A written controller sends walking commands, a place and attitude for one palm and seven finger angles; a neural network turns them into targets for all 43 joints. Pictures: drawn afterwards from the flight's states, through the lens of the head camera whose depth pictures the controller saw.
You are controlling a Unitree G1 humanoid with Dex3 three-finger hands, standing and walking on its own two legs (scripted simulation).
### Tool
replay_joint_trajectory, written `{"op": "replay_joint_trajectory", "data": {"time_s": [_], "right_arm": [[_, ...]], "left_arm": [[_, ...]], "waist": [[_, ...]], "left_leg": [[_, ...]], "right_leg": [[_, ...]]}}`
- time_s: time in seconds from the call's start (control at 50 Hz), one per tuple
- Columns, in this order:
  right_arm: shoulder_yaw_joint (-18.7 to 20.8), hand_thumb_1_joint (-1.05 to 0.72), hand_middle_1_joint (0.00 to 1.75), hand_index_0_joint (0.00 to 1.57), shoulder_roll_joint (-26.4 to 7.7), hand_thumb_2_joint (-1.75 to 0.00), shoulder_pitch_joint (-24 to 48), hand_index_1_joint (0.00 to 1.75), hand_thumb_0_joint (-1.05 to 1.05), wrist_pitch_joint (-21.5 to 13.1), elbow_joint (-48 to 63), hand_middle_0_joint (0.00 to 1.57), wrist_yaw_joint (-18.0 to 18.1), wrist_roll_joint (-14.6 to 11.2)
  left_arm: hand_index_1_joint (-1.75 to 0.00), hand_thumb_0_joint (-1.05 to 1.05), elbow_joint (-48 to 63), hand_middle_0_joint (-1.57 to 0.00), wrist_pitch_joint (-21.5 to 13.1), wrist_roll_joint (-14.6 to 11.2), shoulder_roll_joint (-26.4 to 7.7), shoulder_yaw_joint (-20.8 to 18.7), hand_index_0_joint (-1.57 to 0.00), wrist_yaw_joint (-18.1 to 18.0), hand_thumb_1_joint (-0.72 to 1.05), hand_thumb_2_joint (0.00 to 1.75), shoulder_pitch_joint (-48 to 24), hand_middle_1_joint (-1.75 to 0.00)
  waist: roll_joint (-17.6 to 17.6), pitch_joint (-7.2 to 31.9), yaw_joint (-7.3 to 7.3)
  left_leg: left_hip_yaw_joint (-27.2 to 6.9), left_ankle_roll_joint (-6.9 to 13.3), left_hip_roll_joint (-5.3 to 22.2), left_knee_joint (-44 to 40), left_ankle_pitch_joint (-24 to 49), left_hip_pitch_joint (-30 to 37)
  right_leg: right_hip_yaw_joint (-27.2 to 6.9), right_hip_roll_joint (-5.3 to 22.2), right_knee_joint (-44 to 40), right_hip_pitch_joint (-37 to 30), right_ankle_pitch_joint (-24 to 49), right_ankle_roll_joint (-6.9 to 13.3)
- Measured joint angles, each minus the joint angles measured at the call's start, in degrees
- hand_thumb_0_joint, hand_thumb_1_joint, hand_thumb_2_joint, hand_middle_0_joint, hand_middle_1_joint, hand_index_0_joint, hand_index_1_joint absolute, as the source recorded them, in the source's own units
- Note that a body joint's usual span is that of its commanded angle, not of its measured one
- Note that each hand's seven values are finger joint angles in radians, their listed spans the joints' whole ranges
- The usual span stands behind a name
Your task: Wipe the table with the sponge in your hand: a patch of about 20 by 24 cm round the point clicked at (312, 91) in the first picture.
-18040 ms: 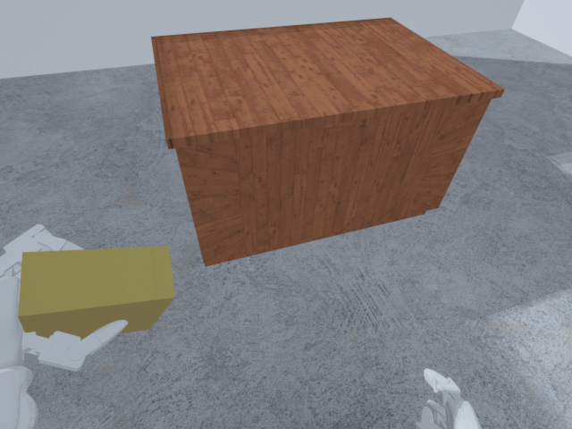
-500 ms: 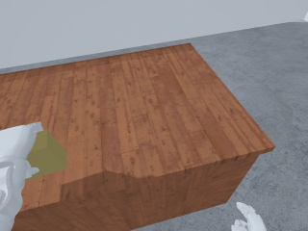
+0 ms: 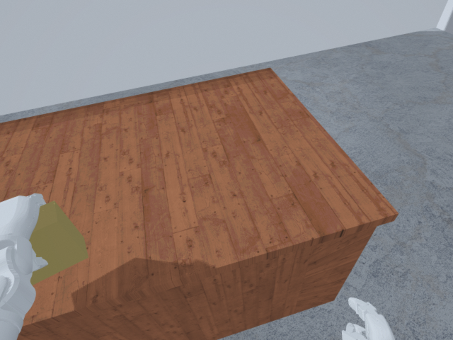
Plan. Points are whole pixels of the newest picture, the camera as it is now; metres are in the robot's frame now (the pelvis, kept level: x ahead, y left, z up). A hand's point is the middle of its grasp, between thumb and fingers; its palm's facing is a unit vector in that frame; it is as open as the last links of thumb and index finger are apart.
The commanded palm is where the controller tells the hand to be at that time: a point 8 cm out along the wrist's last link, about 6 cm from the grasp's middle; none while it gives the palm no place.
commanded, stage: move the sponge above the wiping area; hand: left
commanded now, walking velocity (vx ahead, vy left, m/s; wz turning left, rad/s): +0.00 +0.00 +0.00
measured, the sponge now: (38, 254) +0.22 +0.39 +0.03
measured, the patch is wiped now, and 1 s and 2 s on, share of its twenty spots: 0.00 0.00 0.00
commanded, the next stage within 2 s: lower the sponge onto the table in 1.48 s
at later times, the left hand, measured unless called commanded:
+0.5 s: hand (35, 249) +0.22 +0.39 +0.06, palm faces -0.21 -0.09 -0.97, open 9.6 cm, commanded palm +0.22 +0.36 +0.12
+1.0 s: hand (56, 260) +0.22 +0.36 +0.02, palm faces -0.27 -0.14 -0.95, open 9.6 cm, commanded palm +0.22 +0.36 +0.12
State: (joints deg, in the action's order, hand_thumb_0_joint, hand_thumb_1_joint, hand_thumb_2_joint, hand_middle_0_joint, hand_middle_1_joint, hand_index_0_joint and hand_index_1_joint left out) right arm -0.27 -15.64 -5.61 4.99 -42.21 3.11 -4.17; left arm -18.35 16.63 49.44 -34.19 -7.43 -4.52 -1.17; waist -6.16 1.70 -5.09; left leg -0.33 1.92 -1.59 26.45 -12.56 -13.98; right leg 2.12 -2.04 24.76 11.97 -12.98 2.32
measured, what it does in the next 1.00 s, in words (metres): stands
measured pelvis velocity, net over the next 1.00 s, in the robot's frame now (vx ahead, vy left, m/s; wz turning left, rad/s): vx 0.00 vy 0.01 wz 0.02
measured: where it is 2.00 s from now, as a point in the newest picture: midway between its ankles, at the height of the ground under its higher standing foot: outside the picture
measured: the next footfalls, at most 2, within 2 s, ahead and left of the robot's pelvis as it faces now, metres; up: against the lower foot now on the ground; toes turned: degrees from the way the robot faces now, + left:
none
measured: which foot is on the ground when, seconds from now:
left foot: down 0.00-1.00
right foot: down 0.00-1.00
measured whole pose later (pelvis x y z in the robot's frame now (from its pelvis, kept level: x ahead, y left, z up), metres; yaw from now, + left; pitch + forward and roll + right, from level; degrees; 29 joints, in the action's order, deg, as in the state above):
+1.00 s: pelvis +0.00 +0.01 +0.00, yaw +1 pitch +0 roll -1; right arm -0.1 -16.2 -7.3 2.7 -39.8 4.4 -3.0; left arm -18.0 6.4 50.5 -32.2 -3.6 4.3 1.2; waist -5.8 0.6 -4.8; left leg -1.5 3.0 -2.3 28.4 -13.3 -15.4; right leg 3.2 -1.5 24.8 12.1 -13.2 1.5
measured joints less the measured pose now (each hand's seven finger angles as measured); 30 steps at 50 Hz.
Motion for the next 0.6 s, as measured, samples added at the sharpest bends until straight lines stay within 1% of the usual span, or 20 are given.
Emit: {"op": "replay_joint_trajectory", "data": {"time_s": [0.02,0.04,0.06,0.08,0.12,0.14,0.18,0.22,0.26,0.3,0.34,0.36,0.38,0.42,0.46,0.48,0.5,0.52,0.58,0.6], "right_arm": [[-0.2,-0.90,0.30,0.21,-0.4,-0.90,0.0,0.30,0.01,0.0,0.4,0.20,0.3,-0.2],[-0.2,-0.90,0.30,0.21,-0.8,-0.90,-0.2,0.30,0.01,-0.3,0.9,0.20,0.6,-0.3],[-0.2,-0.90,0.30,0.21,-1.1,-0.90,-0.4,0.30,0.01,-0.9,1.2,0.20,0.9,-0.1],[-0.1,-0.90,0.30,0.20,-1.4,-0.90,-0.7,0.30,0.01,-1.6,1.5,0.20,1.3,0.1],[0.4,-0.90,0.30,0.20,-1.4,-0.90,-1.3,0.30,0.01,-3.4,1.8,0.20,2.1,0.8],[0.6,-0.90,0.30,0.20,-1.2,-0.90,-1.5,0.30,0.01,-4.1,1.7,0.20,2.5,1.1],[0.9,-0.90,0.30,0.20,-0.6,-0.90,-1.7,0.30,0.01,-5.4,1.3,0.20,3.0,2.0],[1.1,-0.90,0.30,0.20,0.2,-0.90,-1.6,0.30,0.01,-6.0,0.8,0.20,3.2,2.6],[1.4,-0.90,0.30,0.20,0.9,-0.90,-1.2,0.30,0.01,-5.8,0.6,0.19,2.7,2.7],[1.4,-0.90,0.30,0.20,1.5,-0.90,-0.5,0.30,0.01,-4.7,0.3,0.19,1.9,2.4],[1.2,-0.90,0.30,0.20,1.7,-0.90,0.0,0.30,0.01,-3.3,0.0,0.20,1.0,1.7],[1.0,-0.90,0.30,0.20,1.7,-0.90,0.2,0.30,0.01,-2.5,-0.1,0.20,0.6,1.4],[0.7,-0.90,0.30,0.21,1.5,-0.90,0.4,0.30,0.01,-1.8,-0.2,0.20,0.3,1.0],[0.0,-0.90,0.30,0.21,0.8,-0.90,0.5,0.30,0.01,-0.5,0.1,0.20,-0.2,0.4],[-0.4,-0.90,0.30,0.21,-0.1,-0.90,0.3,0.30,0.01,0.2,0.9,0.20,-0.2,-0.1],[-0.5,-0.90,0.30,0.21,-0.6,-0.90,0.0,0.30,0.01,0.2,1.3,0.20,0.0,-0.2],[-0.5,-0.90,0.30,0.21,-1.0,-0.90,-0.3,0.30,0.01,-0.1,1.8,0.20,0.2,-0.1],[-0.3,-0.90,0.30,0.21,-1.3,-0.90,-0.6,0.30,0.01,-0.6,2.1,0.20,0.5,0.1],[0.4,-0.90,0.30,0.20,-1.3,-0.90,-1.9,0.30,0.01,-2.6,2.2,0.20,1.8,1.2],[0.6,-0.90,0.30,0.20,-1.1,-0.90,-2.3,0.30,0.01,-3.4,2.0,0.20,2.3,1.6]], "left_arm": [[-1.33,0.00,-1.3,-0.80,1.1,-0.1,-0.3,1.0,-0.80,2.3,-0.45,1.04,-0.1,-1.33],[-1.33,0.00,-2.3,-0.80,1.1,-0.1,-0.3,2.1,-0.80,4.4,-0.45,1.04,-0.1,-1.33],[-1.33,0.00,-2.8,-0.80,0.2,0.0,0.0,3.0,-0.79,6.1,-0.45,1.04,0.0,-1.33],[-1.33,0.00,-2.6,-0.80,-1.4,0.0,0.5,3.8,-0.79,7.5,-0.45,1.04,0.3,-1.33],[-1.33,0.00,-0.7,-0.80,-6.4,0.2,2.0,5.3,-0.80,8.6,-0.45,1.04,0.9,-1.33],[-1.33,0.00,0.5,-0.80,-9.3,0.6,2.8,5.8,-0.80,8.3,-0.45,1.04,1.2,-1.33],[-1.32,-0.01,3.6,-0.80,-14.9,2.7,4.0,6.0,-0.80,6.7,-0.45,1.04,1.8,-1.33],[-1.32,-0.01,6.5,-0.80,-19.7,5.2,4.1,5.0,-0.80,3.3,-0.45,1.04,2.2,-1.33],[-1.32,0.00,7.8,-0.80,-21.5,6.8,3.5,3.3,-0.80,-0.8,-0.45,1.04,1.6,-1.33],[-1.32,0.00,7.4,-0.80,-19.6,6.5,2.4,1.4,-0.80,-4.0,-0.45,1.04,0.4,-1.33],[-1.32,0.00,5.9,-0.80,-14.6,4.3,1.6,-0.3,-0.80,-5.6,-0.45,1.04,-0.9,-1.33],[-1.32,0.00,4.8,-0.80,-11.6,3.0,1.2,-1.0,-0.80,-5.6,-0.45,1.04,-1.3,-1.33],[-1.32,0.00,3.5,-0.80,-8.5,1.8,0.8,-1.5,-0.80,-5.0,-0.45,1.04,-1.6,-1.33],[-1.32,0.00,0.6,-0.80,-2.8,0.2,-0.2,-1.3,-0.80,-1.9,-0.45,1.04,-1.6,-1.33],[-1.32,0.00,-1.6,-0.80,0.6,-0.4,-0.9,0.4,-0.80,2.6,-0.45,1.04,-0.9,-1.33],[-1.32,0.00,-2.0,-0.80,1.1,-0.4,-0.9,1.5,-0.80,4.9,-0.45,1.04,-0.3,-1.33],[-1.32,0.00,-2.0,-0.80,0.5,-0.4,-0.6,2.3,-0.80,6.9,-0.45,1.04,0.4,-1.33],[-1.33,0.00,-1.7,-0.80,-1.1,-0.4,0.0,3.0,-0.80,8.3,-0.45,1.04,1.2,-1.33],[-1.33,0.00,1.8,-0.80,-9.0,-0.1,2.5,4.4,-0.80,9.4,-0.45,1.04,3.7,-1.33],[-1.33,0.00,3.9,-0.80,-11.7,1.0,3.0,4.5,-0.80,8.7,-0.45,1.04,4.4,-1.33]], "waist": [[-0.2,-0.2,0.26],[-0.4,-0.5,0.42],[-0.4,-0.8,0.43],[-0.4,-1.2,0.26],[-0.1,-1.8,-0.37],[0.2,-2.1,-0.69],[0.9,-2.3,-1.28],[1.4,-2.3,-1.74],[1.6,-2.0,-1.87],[1.5,-1.6,-1.86],[1.2,-0.7,-1.57],[1.1,-0.3,-1.30],[0.8,0.0,-0.96],[0.2,0.4,-0.13],[-0.3,0.2,0.64],[-0.5,-0.1,0.84],[-0.7,-0.4,0.89],[-0.7,-0.7,0.81],[0.0,-1.7,-0.16],[0.4,-2.0,-0.66]], "left_leg": [[-0.4,0.1,-0.1,0.1,0.0,0.0],[-0.8,0.1,-0.2,0.3,0.0,-0.2],[-1.2,0.2,-0.3,0.6,0.0,-0.4],[-1.5,0.2,-0.4,0.9,-0.1,-0.5],[-1.8,0.3,-0.4,1.4,-0.4,-0.7],[-1.9,0.3,-0.4,1.7,-0.5,-0.8],[-1.9,0.2,-0.4,2.0,-0.8,-0.8],[-1.5,0.0,-0.2,2.2,-1.0,-0.9],[-1.1,-0.2,0.1,2.4,-1.3,-1.1],[-0.4,-0.3,0.3,2.1,-1.2,-1.1],[0.0,-0.4,0.4,1.4,-1.0,-1.0],[0.1,-0.4,0.4,1.0,-0.8,-0.9],[0.2,-0.4,0.4,0.6,-0.7,-0.7],[0.1,-0.2,0.2,0.1,-0.4,-0.4],[-0.4,0.0,-0.1,0.0,-0.4,-0.2],[-0.7,0.1,-0.2,0.2,-0.4,-0.3],[-0.9,0.2,-0.2,0.5,-0.5,-0.4],[-1.1,0.3,-0.3,0.8,-0.6,-0.5],[-1.5,0.5,-0.4,1.6,-1.0,-0.6],[-1.5,0.5,-0.4,1.8,-1.1,-0.5]], "right_leg": [[0.4,0.1,-0.1,-0.2,-0.1,0.0],[0.8,0.2,-0.1,-0.3,-0.1,-0.1],[1.2,0.3,-0.1,-0.4,-0.2,-0.1],[1.5,0.3,-0.1,-0.4,-0.2,-0.1],[1.9,0.3,0.1,-0.5,-0.4,0.0],[2.0,0.3,0.2,-0.5,-0.5,0.0],[1.9,0.3,0.6,-0.4,-0.7,0.1],[1.5,0.1,1.0,-0.1,-0.9,0.2],[1.1,-0.1,1.3,0.3,-1.0,0.4],[0.4,-0.3,1.2,0.6,-0.8,0.4],[-0.1,-0.4,0.9,0.9,-0.6,0.4],[-0.2,-0.4,0.7,0.9,-0.5,0.4],[-0.3,-0.4,0.4,0.8,-0.4,0.3],[-0.2,-0.2,0.0,0.4,-0.3,0.2],[0.3,0.0,-0.2,0.0,-0.4,0.0],[0.6,0.1,-0.3,-0.2,-0.4,0.0],[0.8,0.1,-0.3,-0.3,-0.4,-0.1],[1.0,0.2,-0.2,-0.3,-0.5,-0.1],[1.4,0.2,0.1,-0.6,-0.7,-0.2],[1.4,0.2,0.2,-0.7,-0.8,-0.2]]}}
